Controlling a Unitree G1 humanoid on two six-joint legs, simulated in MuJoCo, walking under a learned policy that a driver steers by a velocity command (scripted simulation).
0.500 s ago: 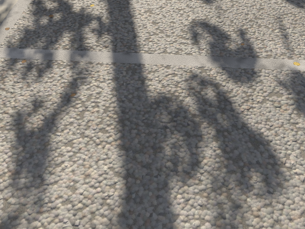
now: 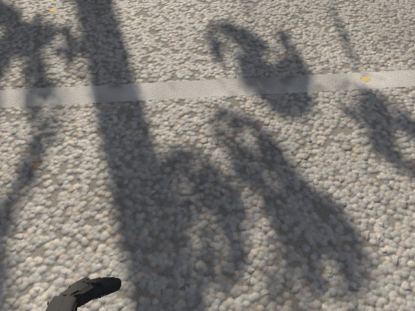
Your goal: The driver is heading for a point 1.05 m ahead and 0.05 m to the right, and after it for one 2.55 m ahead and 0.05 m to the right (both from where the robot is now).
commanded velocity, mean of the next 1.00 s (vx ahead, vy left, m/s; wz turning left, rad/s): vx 0.50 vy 0.00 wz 0.00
